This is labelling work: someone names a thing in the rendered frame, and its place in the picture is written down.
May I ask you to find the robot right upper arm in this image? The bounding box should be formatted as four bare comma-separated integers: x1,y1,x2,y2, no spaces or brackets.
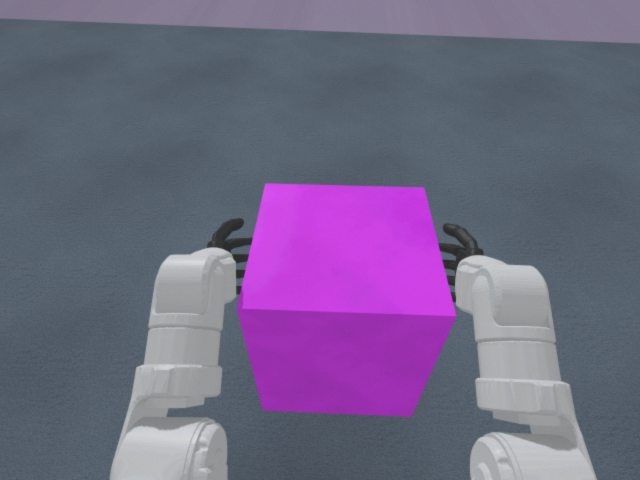
470,432,595,480

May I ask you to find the carton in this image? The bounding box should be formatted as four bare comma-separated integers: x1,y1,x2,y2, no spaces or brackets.
237,183,456,417

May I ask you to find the robot left hand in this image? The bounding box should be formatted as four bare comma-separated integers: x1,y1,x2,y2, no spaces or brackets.
207,218,253,294

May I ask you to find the robot left upper arm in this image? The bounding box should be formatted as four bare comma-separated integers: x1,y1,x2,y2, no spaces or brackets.
112,417,227,480

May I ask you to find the robot right hand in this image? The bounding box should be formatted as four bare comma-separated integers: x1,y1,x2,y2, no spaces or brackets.
438,223,484,302

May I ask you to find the left robot forearm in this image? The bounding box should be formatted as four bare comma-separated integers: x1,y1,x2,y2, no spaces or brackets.
110,247,236,480

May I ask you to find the right robot forearm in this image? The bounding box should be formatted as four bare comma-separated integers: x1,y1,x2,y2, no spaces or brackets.
455,255,597,480

